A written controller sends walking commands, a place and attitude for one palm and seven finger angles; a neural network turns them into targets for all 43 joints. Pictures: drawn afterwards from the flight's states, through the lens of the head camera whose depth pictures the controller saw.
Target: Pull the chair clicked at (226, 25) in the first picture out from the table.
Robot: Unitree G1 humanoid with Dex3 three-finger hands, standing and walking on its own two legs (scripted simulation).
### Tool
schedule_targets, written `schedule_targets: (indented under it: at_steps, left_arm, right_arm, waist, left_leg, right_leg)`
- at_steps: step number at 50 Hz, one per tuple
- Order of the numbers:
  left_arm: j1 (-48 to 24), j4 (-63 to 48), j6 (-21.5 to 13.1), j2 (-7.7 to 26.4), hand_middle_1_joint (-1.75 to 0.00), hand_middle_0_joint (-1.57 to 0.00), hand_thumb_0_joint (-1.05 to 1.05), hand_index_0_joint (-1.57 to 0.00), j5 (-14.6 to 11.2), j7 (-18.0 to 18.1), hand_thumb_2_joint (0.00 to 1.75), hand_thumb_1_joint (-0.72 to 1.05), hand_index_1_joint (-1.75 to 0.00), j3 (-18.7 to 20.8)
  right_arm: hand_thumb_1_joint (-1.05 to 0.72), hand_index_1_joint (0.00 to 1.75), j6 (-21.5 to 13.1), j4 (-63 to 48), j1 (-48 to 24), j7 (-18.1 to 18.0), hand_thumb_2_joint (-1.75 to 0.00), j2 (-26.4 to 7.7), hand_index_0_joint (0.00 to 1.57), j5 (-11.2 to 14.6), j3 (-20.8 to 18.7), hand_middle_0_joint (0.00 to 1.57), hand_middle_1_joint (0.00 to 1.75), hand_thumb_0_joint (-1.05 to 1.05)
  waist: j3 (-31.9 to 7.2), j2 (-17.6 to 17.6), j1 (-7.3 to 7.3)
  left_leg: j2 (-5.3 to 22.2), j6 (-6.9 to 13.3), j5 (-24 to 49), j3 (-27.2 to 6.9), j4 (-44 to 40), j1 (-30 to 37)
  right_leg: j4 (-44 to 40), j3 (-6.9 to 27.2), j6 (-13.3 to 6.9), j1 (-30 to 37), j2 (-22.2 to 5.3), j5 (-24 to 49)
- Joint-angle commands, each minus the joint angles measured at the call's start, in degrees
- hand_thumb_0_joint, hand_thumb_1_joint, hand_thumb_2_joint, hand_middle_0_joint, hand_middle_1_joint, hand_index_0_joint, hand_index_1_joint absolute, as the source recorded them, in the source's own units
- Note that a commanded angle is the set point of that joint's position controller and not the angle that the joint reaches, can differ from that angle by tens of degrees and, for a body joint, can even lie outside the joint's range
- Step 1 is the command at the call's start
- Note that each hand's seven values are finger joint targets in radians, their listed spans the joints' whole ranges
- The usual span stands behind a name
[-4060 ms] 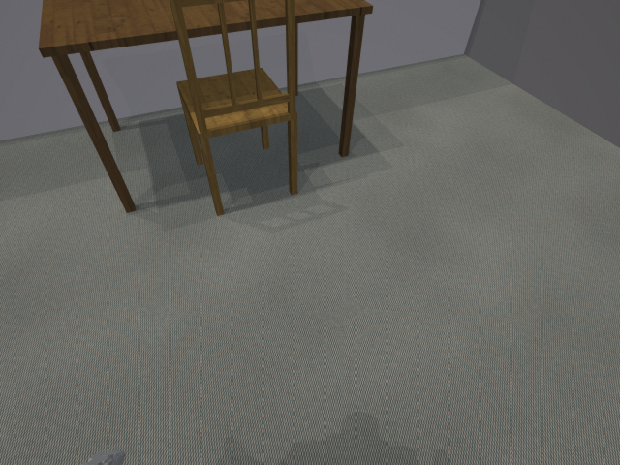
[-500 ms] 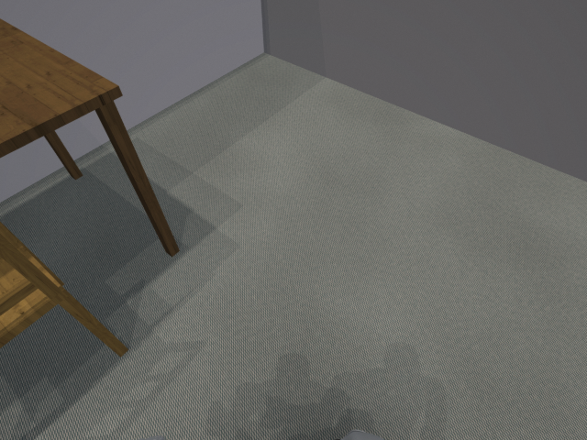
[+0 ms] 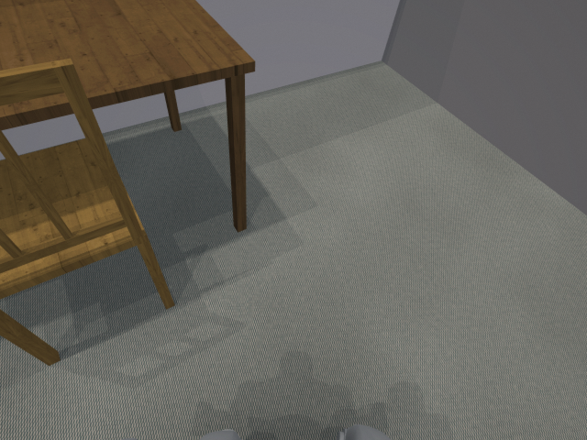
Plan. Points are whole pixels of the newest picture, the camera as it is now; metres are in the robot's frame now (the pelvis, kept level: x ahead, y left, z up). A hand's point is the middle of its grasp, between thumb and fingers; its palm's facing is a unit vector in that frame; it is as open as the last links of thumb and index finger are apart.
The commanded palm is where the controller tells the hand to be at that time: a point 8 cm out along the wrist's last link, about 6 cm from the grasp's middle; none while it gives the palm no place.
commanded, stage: turn to face it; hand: left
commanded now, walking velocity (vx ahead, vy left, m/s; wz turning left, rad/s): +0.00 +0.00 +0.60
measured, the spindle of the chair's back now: out of the picture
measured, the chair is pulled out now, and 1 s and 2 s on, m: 0.00 0.00 0.00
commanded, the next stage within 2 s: take the last steps up to it in 0.80 s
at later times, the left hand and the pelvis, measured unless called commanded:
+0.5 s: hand out of the picture +0.05 +0.17 -0.12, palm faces +0.30 -0.91 -0.29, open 7.4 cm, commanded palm none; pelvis +0.00 -0.05 +0.01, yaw +18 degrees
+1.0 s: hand out of the picture -0.10 +0.20 -0.16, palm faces +0.52 -0.82 -0.24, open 7.4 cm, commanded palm none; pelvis -0.02 -0.01 +0.02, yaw +29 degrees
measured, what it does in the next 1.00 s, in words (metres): steps on the spot, turning left: right foot, then left foot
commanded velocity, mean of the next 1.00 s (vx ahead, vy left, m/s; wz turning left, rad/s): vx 0.04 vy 0.00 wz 0.42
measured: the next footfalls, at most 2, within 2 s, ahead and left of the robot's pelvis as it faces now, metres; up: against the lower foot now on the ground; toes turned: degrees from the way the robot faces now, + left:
right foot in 0.40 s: +0.07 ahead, -0.15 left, +0.00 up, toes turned +12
left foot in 0.80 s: -0.05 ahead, +0.09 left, +0.00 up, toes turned +31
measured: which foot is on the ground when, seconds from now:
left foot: down 0.00-0.40, up 0.42-0.78, down 0.80-1.00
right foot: up 0.00-0.38, down 0.40-0.82, up 0.84-1.00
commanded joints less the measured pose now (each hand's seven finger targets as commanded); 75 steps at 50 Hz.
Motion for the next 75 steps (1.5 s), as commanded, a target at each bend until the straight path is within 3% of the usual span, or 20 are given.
schedule_targets:
  at_steps: [1,12,17,18,20,21,26,35,38,39,41,42,47,57,61,62,63,64,69,75]
  left_arm:
    - [0.57,-5.18,-2.37,3.68,-0.30,-0.20,0.00,-0.20,-0.27,-0.43,0.90,0.90,-0.30,0.86]
    - [-2.59,-7.00,-2.38,3.92,-0.30,-0.20,0.00,-0.20,-1.17,0.55,0.90,0.90,-0.30,-0.04]
    - [3.43,-6.07,-2.91,4.48,-0.30,-0.20,0.00,-0.20,-1.64,1.03,0.90,0.90,-0.30,-0.03]
    - [6.25,-5.69,-3.29,5.25,-0.30,-0.20,0.00,-0.20,-1.55,1.21,0.90,0.90,-0.30,0.27]
    - [6.68,-6.68,-3.95,13.83,-0.30,-0.20,0.00,-0.20,0.04,1.71,0.90,0.90,-0.30,1.56]
    - [4.19,-7.97,-3.69,12.77,-0.30,-0.20,0.00,-0.20,-0.45,1.86,0.90,0.90,-0.30,0.98]
    - [-1.96,-8.98,-4.48,6.35,-0.30,-0.20,0.00,-0.20,-0.47,1.34,0.90,0.90,-0.30,-0.66]
    - [7.79,-4.78,-4.11,10.60,-0.30,-0.20,0.00,-0.20,0.43,1.11,0.90,0.90,-0.30,0.67]
    - [6.12,-3.99,-3.79,10.72,-0.30,-0.20,0.00,-0.20,-0.09,1.02,0.90,0.90,-0.30,0.74]
    - [5.85,-4.22,-3.51,9.39,-0.30,-0.20,0.00,-0.20,-0.73,0.90,0.90,0.90,-0.30,0.55]
    - [3.61,-7.08,-2.85,3.42,-0.30,-0.20,0.00,-0.20,-1.01,0.74,0.90,0.90,-0.30,-1.60]
    - [2.49,-7.09,-2.23,4.78,-0.30,-0.20,0.00,-0.20,-0.71,1.00,0.90,0.90,-0.30,-1.40]
    - [4.29,-2.23,-2.35,3.95,-0.30,-0.20,0.00,-0.20,-0.81,-0.19,0.90,0.90,-0.30,-1.06]
    - [-1.11,-3.03,-4.30,2.00,-0.30,-0.20,0.00,-0.20,-0.10,-1.70,0.90,0.90,-0.30,-2.01]
    - [8.21,0.75,-5.50,1.00,-0.30,-0.20,0.00,-0.20,-0.09,-1.59,0.90,0.90,-0.30,-1.72]
    - [12.57,2.19,-6.15,3.73,-0.30,-0.20,0.00,-0.20,0.13,-1.20,0.90,0.90,-0.30,-1.06]
    - [17.99,3.41,-6.76,8.86,-0.30,-0.20,0.00,-0.20,0.69,-0.61,0.90,0.90,-0.30,-0.04]
    - [20.85,3.65,-6.57,10.75,-0.30,-0.20,0.00,-0.20,-0.09,-0.23,0.90,0.90,-0.30,0.37]
    - [10.85,2.34,-8.06,1.52,-0.30,-0.20,0.00,-0.20,-0.40,0.17,0.90,0.90,-0.30,-1.89]
    - [16.91,6.07,-9.16,0.92,-0.30,-0.20,0.00,-0.20,-0.34,0.29,0.90,0.90,-0.30,-2.30]
  right_arm:
    - [-0.90,0.30,-1.23,-3.32,1.68,-1.51,-0.90,-10.16,0.20,0.52,-1.61,0.20,0.30,0.00]
    - [-0.90,0.30,0.07,-1.91,5.00,-1.13,-0.90,-11.54,0.20,0.44,-2.38,0.20,0.30,0.00]
    - [-0.90,0.30,0.85,-3.34,0.41,-0.73,-0.90,-11.69,0.20,0.64,-2.76,0.20,0.30,0.00]
    - [-0.90,0.30,0.96,-3.87,-0.77,-0.56,-0.90,-10.85,0.20,0.91,-2.74,0.20,0.30,0.00]
    - [-0.90,0.30,1.15,-5.99,-0.25,-0.20,-0.90,-4.72,0.20,1.27,-1.96,0.20,0.30,0.00]
    - [-0.90,0.30,1.54,-5.64,-1.03,-0.08,-0.90,-8.05,0.20,0.64,-2.72,0.20,0.30,0.00]
    - [-0.90,0.30,2.85,-1.91,2.52,1.10,-0.90,-6.03,0.20,0.35,-2.35,0.20,0.30,0.00]
    - [-0.90,0.30,1.73,-3.50,-4.53,0.60,-0.90,-3.80,0.20,1.29,-0.15,0.20,0.30,0.00]
    - [-0.90,0.30,0.84,-1.84,0.65,0.22,-0.90,-4.79,0.20,1.32,0.02,0.20,0.30,0.00]
    - [-0.90,0.30,0.19,-1.02,3.44,0.15,-0.90,-7.37,0.20,1.13,-0.47,0.20,0.30,0.00]
    - [-0.90,0.30,-0.06,-0.24,8.07,-0.71,-0.90,-16.47,0.20,1.00,-2.35,0.20,0.30,0.00]
    - [-0.90,0.30,0.40,0.19,7.96,-0.86,-0.90,-15.42,0.20,0.74,-1.91,0.20,0.30,0.00]
    - [-0.90,0.30,-0.59,-0.27,1.28,-1.97,-0.90,-9.57,0.20,0.76,0.30,0.20,0.30,0.00]
    - [-0.90,0.30,-2.22,3.53,8.37,-1.70,-0.90,-7.86,0.20,0.25,0.12,0.20,0.30,0.00]
    - [-0.90,0.30,-2.33,4.72,6.46,-1.67,-0.90,-6.40,0.20,0.60,0.62,0.20,0.30,0.00]
    - [-0.90,0.30,-2.60,4.99,6.32,-1.43,-0.90,-4.33,0.20,1.01,0.95,0.20,0.30,0.00]
    - [-0.90,0.30,-2.93,3.53,6.33,-1.07,-0.90,-0.64,0.20,1.44,1.73,0.20,0.30,0.00]
    - [-0.90,0.30,-2.76,1.42,3.52,-0.67,-0.90,-3.14,0.20,0.79,1.13,0.20,0.30,0.00]
    - [-0.90,0.30,-1.66,6.28,7.68,0.57,-0.90,-1.12,0.20,0.26,0.53,0.20,0.30,0.00]
    - [-0.90,0.30,-1.63,5.35,4.13,0.88,-0.90,0.76,0.20,0.50,0.91,0.20,0.30,0.00]
  waist:
    - [-9.13,12.09,-0.25]
    - [-7.76,11.48,-2.45]
    - [-7.88,11.54,0.70]
    - [-8.95,8.83,2.28]
    - [-6.54,-17.46,3.03]
    - [-5.24,-10.96,2.35]
    - [-0.35,-8.37,-1.55]
    - [-5.35,-9.86,3.56]
    - [-8.26,-9.19,0.68]
    - [-10.23,-3.17,-0.95]
    - [-11.92,19.48,-3.49]
    - [-10.44,12.67,-3.23]
    - [-5.93,12.15,-0.03]
    - [-0.03,9.29,-2.18]
    - [-1.17,6.38,2.66]
    - [-1.93,0.70,4.57]
    - [-2.39,-13.90,6.54]
    - [-1.35,-13.55,7.74]
    - [5.67,-2.54,0.38]
    - [2.91,-3.09,1.26]
  left_leg:
    - [12.08,4.45,22.73,-17.26,-19.65,14.50]
    - [10.86,7.37,27.24,-24.65,-18.67,16.09]
    - [7.34,4.93,22.84,-27.01,-15.98,5.79]
    - [5.12,2.68,17.31,-25.78,-13.19,1.55]
    - [-8.51,-5.91,-13.28,-8.93,10.38,-15.95]
    - [-5.10,-4.97,-13.88,-11.35,20.90,-12.54]
    - [-1.93,-6.84,-1.65,-7.67,31.97,-11.56]
    - [-2.03,-6.69,-8.54,-1.49,5.49,-2.25]
    - [-2.65,-5.72,2.00,-0.38,-10.47,7.78]
    - [-0.07,-4.65,11.97,-2.64,-17.56,16.21]
    - [21.19,7.83,52.74,-25.63,-17.80,25.77]
    - [21.23,9.49,48.00,-20.18,-16.54,22.83]
    - [10.98,6.06,36.84,-13.39,-19.01,18.58]
    - [11.12,8.62,2.03,-20.69,-26.91,16.83]
    - [6.48,4.74,-2.65,-16.44,-18.71,5.89]
    - [2.43,2.35,-6.33,-12.95,-10.98,-1.78]
    - [-4.33,-0.53,-11.42,-5.40,5.26,-12.64]
    - [-3.57,-0.69,-15.45,-6.34,15.46,-16.52]
    - [2.18,-1.94,3.58,-7.35,23.39,-12.70]
    - [2.49,-3.80,7.83,-3.05,14.98,-14.45]
  right_leg:
    - [8.43,7.25,1.42,-8.26,0.67,7.36]
    - [-11.83,8.21,1.90,-0.54,4.27,2.30]
    - [-27.96,7.37,0.25,14.47,6.68,9.17]
    - [-36.57,7.51,-0.11,21.02,5.47,14.59]
    - [-48.36,30.94,-9.56,26.59,-19.14,14.15]
    - [-47.97,27.70,-12.01,17.21,-20.60,14.36]
    - [-43.83,9.84,-8.79,13.45,-9.11,21.42]
    - [-36.54,6.94,-11.47,23.41,-12.37,43.32]
    - [-29.69,3.39,-7.61,22.15,-10.42,43.77]
    - [-23.38,0.77,-4.67,17.28,-8.48,38.36]
    - [-5.23,2.48,0.63,-2.95,1.20,-9.72]
    - [-1.18,5.32,-0.54,-1.27,0.29,-8.57]
    - [0.88,5.95,-0.05,-1.26,1.85,3.25]
    - [-18.01,4.48,-1.50,0.54,3.15,3.01]
    - [-34.24,2.59,-2.29,19.87,5.68,12.63]
    - [-38.80,7.82,-3.53,28.77,1.79,10.57]
    - [-46.81,26.25,-8.02,35.04,-11.46,0.79]
    - [-52.95,36.57,-12.63,31.62,-18.60,-5.42]
    - [-53.94,16.21,-10.06,16.82,-9.85,6.46]
    - [-51.15,7.46,-11.07,23.73,-7.55,30.93]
